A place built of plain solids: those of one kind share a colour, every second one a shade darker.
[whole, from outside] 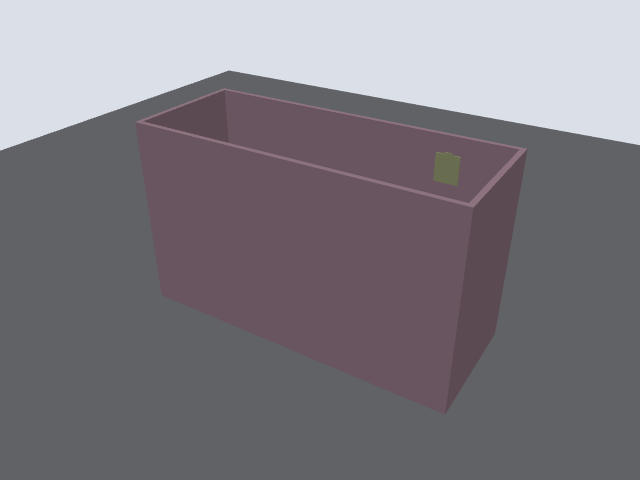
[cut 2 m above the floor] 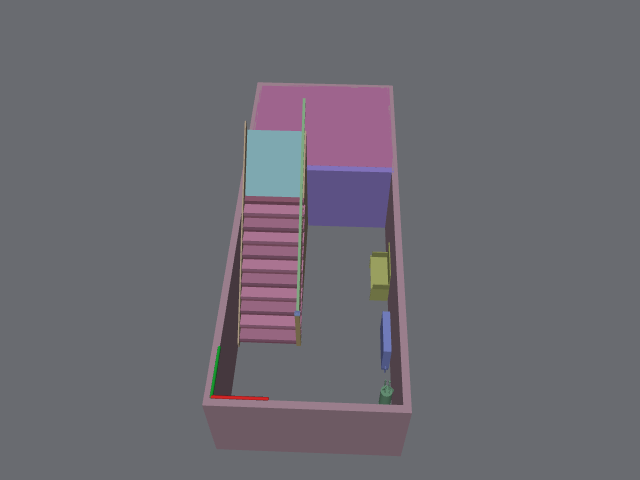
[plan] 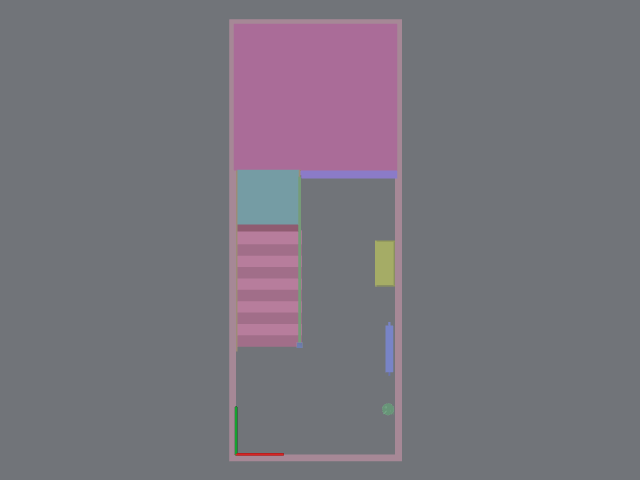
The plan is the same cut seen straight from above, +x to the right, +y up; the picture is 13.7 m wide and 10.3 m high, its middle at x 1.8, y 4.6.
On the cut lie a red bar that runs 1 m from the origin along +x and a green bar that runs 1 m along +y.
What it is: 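A villa's stair hall, a dwelling of no particular year; the hall below, the landing 3.17 m above it, and between them a joiner's timber flight of 16 risers of about 0.198 m on goings of about 0.244 m, 1.31 m clear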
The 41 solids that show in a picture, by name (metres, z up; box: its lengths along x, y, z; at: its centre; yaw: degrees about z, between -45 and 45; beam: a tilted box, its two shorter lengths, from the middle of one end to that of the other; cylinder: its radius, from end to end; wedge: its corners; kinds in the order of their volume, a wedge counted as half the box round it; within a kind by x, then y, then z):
{
 "upper_1": {"box": [3.51, 3.15, 3.22], "at": [1.71, 7.67, 1.56]},
 "wall_1": {"box": [0.15, 9.49, 5.72], "at": [-0.07, 4.59, 2.81]},
 "wall_2": {"box": [3.71, 0.15, 5.72], "at": [1.71, -0.07, 2.81]},
 "wall_3": {"box": [3.71, 0.15, 5.72], "at": [1.71, 9.27, 2.81]},
 "wall_4": {"box": [0.15, 9.49, 5.72], "at": [3.48, 4.59, 2.81]},
 "carriage_1": {"wedge": [[0.03, 2.37, -0.05], [0.03, 2.37, 0.0], [0.03, 6.11, -0.05], [0.03, 6.11, 3.04], [1.35, 2.37, -0.05], [1.35, 2.37, 0.0], [1.35, 6.11, -0.05], [1.35, 6.11, 3.04]]},
 "upper_edge_1": {"box": [2.06, 0.17, 3.22], "at": [2.43, 6.0, 1.56]},
 "string_1": {"wedge": [[0.0, 2.21, -0.05], [0.0, 2.21, 0.17], [0.0, 6.09, -0.05], [0.0, 6.09, 3.31], [0.03, 2.21, -0.05], [0.03, 2.21, 0.17], [0.03, 6.09, -0.05], [0.03, 6.09, 3.31]]},
 "string_2": {"wedge": [[1.34, 2.34, -0.05], [1.34, 2.34, -0.01], [1.34, 6.11, -0.05], [1.34, 6.11, 3.05], [1.38, 2.34, -0.05], [1.38, 2.34, -0.01], [1.38, 6.11, -0.05], [1.38, 6.11, 3.05]]},
 "rail_1": {"wedge": [[1.33, 2.38, 1.1], [1.33, 2.38, 1.17], [1.33, 5.96, 4.0], [1.33, 5.96, 4.07], [1.39, 2.38, 1.1], [1.39, 2.38, 1.17], [1.39, 5.96, 4.0], [1.39, 5.96, 4.07]]},
 "riser_1": {"wedge": [[0.02, 2.34, -0.05], [0.02, 2.34, 0.1], [0.02, 2.61, 0.08], [0.02, 2.61, 0.11], [1.38, 2.34, -0.05], [1.38, 2.34, 0.1], [1.38, 2.61, 0.08], [1.38, 2.61, 0.11]]},
 "riser_2": {"wedge": [[0.02, 2.58, 0.17], [0.02, 2.58, 0.3], [0.02, 2.86, 0.27], [0.02, 2.86, 0.3], [1.38, 2.58, 0.17], [1.38, 2.58, 0.3], [1.38, 2.86, 0.27], [1.38, 2.86, 0.3]]},
 "riser_3": {"wedge": [[0.02, 2.83, 0.37], [0.02, 2.83, 0.5], [0.02, 3.1, 0.47], [0.02, 3.1, 0.5], [1.38, 2.83, 0.37], [1.38, 2.83, 0.5], [1.38, 3.1, 0.47], [1.38, 3.1, 0.5]]},
 "riser_4": {"wedge": [[0.02, 3.07, 0.56], [0.02, 3.07, 0.7], [0.02, 3.35, 0.67], [0.02, 3.35, 0.7], [1.38, 3.07, 0.56], [1.38, 3.07, 0.7], [1.38, 3.35, 0.67], [1.38, 3.35, 0.7]]},
 "riser_5": {"wedge": [[0.02, 3.32, 0.76], [0.02, 3.32, 0.9], [0.02, 3.59, 0.87], [0.02, 3.59, 0.9], [1.38, 3.32, 0.76], [1.38, 3.32, 0.9], [1.38, 3.59, 0.87], [1.38, 3.59, 0.9]]},
 "riser_6": {"wedge": [[0.02, 3.56, 0.96], [0.02, 3.56, 1.09], [0.02, 3.83, 1.06], [0.02, 3.83, 1.09], [1.38, 3.56, 0.96], [1.38, 3.56, 1.09], [1.38, 3.83, 1.06], [1.38, 3.83, 1.09]]},
 "riser_7": {"wedge": [[0.02, 3.8, 1.16], [0.02, 3.8, 1.29], [0.02, 4.08, 1.26], [0.02, 4.08, 1.29], [1.38, 3.8, 1.16], [1.38, 3.8, 1.29], [1.38, 4.08, 1.26], [1.38, 4.08, 1.29]]},
 "riser_8": {"wedge": [[0.02, 4.05, 1.35], [0.02, 4.05, 1.49], [0.02, 4.32, 1.46], [0.02, 4.32, 1.49], [1.38, 4.05, 1.35], [1.38, 4.05, 1.49], [1.38, 4.32, 1.46], [1.38, 4.32, 1.49]]},
 "riser_9": {"wedge": [[0.02, 4.29, 1.55], [0.02, 4.29, 1.69], [0.02, 4.57, 1.66], [0.02, 4.57, 1.69], [1.38, 4.29, 1.55], [1.38, 4.29, 1.69], [1.38, 4.57, 1.66], [1.38, 4.57, 1.69]]},
 "riser_10": {"wedge": [[0.02, 4.54, 1.75], [0.02, 4.54, 1.88], [0.02, 4.81, 1.86], [0.02, 4.81, 1.89], [1.38, 4.54, 1.75], [1.38, 4.54, 1.88], [1.38, 4.81, 1.86], [1.38, 4.81, 1.89]]},
 "riser_11": {"wedge": [[0.02, 4.78, 1.95], [0.02, 4.78, 2.08], [0.02, 5.06, 2.05], [0.02, 5.06, 2.08], [1.38, 4.78, 1.95], [1.38, 4.78, 2.08], [1.38, 5.06, 2.05], [1.38, 5.06, 2.08]]},
 "tread_1": {"wedge": [[0.02, 2.31, 0.1], [0.02, 2.31, 0.2], [0.02, 2.61, 0.1], [0.02, 2.61, 0.2], [1.41, 2.31, 0.1], [1.41, 2.31, 0.2], [1.41, 2.61, 0.1], [1.41, 2.61, 0.2]]},
 "tread_2": {"wedge": [[0.02, 2.56, 0.29], [0.02, 2.56, 0.39], [0.02, 2.86, 0.3], [0.02, 2.86, 0.4], [1.41, 2.56, 0.29], [1.41, 2.56, 0.39], [1.41, 2.86, 0.3], [1.41, 2.86, 0.4]]},
 "tread_3": {"wedge": [[0.02, 2.8, 0.49], [0.02, 2.8, 0.59], [0.02, 3.1, 0.49], [0.02, 3.1, 0.59], [1.41, 2.8, 0.49], [1.41, 2.8, 0.59], [1.41, 3.1, 0.49], [1.41, 3.1, 0.59]]},
 "tread_4": {"wedge": [[0.02, 3.04, 0.79], [0.02, 3.05, 0.69], [0.02, 3.35, 0.69], [0.02, 3.35, 0.79], [1.41, 3.04, 0.79], [1.41, 3.05, 0.69], [1.41, 3.35, 0.69], [1.41, 3.35, 0.79]]},
 "tread_5": {"wedge": [[0.02, 3.29, 0.89], [0.02, 3.29, 0.99], [0.02, 3.59, 0.89], [0.02, 3.59, 0.99], [1.41, 3.29, 0.89], [1.41, 3.29, 0.99], [1.41, 3.59, 0.89], [1.41, 3.59, 0.99]]},
 "tread_6": {"wedge": [[0.02, 3.53, 1.08], [0.02, 3.53, 1.18], [0.02, 3.83, 1.09], [0.02, 3.83, 1.19], [1.41, 3.53, 1.08], [1.41, 3.53, 1.18], [1.41, 3.83, 1.09], [1.41, 3.83, 1.19]]},
 "tread_7": {"wedge": [[0.02, 3.78, 1.28], [0.02, 3.78, 1.38], [0.02, 4.08, 1.28], [0.02, 4.08, 1.38], [1.41, 3.78, 1.28], [1.41, 3.78, 1.38], [1.41, 4.08, 1.28], [1.41, 4.08, 1.38]]},
 "tread_8": {"wedge": [[0.02, 4.02, 1.48], [0.02, 4.02, 1.58], [0.02, 4.32, 1.48], [0.02, 4.32, 1.58], [1.41, 4.02, 1.48], [1.41, 4.02, 1.58], [1.41, 4.32, 1.48], [1.41, 4.32, 1.58]]},
 "tread_9": {"wedge": [[0.02, 4.26, 1.78], [0.02, 4.27, 1.68], [0.02, 4.57, 1.68], [0.02, 4.57, 1.78], [1.41, 4.26, 1.78], [1.41, 4.27, 1.68], [1.41, 4.57, 1.68], [1.41, 4.57, 1.78]]},
 "tread_10": {"wedge": [[0.02, 4.51, 1.88], [0.02, 4.51, 1.98], [0.02, 4.81, 1.88], [0.02, 4.81, 1.98], [1.41, 4.51, 1.88], [1.41, 4.51, 1.98], [1.41, 4.81, 1.88], [1.41, 4.81, 1.98]]},
 "radiator_1": {"box": [0.17, 1.01, 0.71], "at": [3.29, 2.26, 0.45]},
 "boot_bench_1": {"box": [0.43, 0.03, 0.53], "at": [3.19, 3.62, 0.21]},
 "boot_bench_2": {"box": [0.42, 0.93, 0.028], "at": [3.19, 4.1, 0.45]},
 "boot_bench_3": {"box": [0.39, 0.03, 0.17], "at": [3.21, 3.62, 0.55]},
 "boot_bench_4": {"box": [0.39, 0.03, 0.17], "at": [3.21, 4.58, 0.55]},
 "boot_bench_5": {"box": [0.032, 0.99, 0.05], "at": [3.39, 4.1, 0.97]},
 "boot_bench_6": {"box": [0.02, 0.93, 0.85], "at": [3.4, 4.1, 0.53]},
 "stick_bin_1": {"cylinder": 0.12, "from": [3.26, 0.97, 0.02], "to": [3.26, 0.97, 0.58]},
 "wall_mirror_1": {"box": [0.034, 0.68, 0.81], "at": [0.02, 7.42, 4.75]},
 "newel_foot_1": {"box": [0.1, 0.1, 1.29], "at": [1.36, 2.34, 0.59]}
}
